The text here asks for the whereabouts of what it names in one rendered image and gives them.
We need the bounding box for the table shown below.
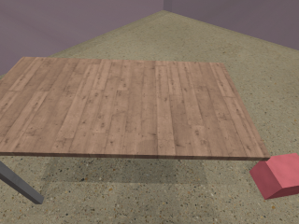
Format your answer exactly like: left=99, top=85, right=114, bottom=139
left=0, top=56, right=271, bottom=204

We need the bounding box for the carton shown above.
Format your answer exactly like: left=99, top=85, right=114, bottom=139
left=249, top=153, right=299, bottom=200

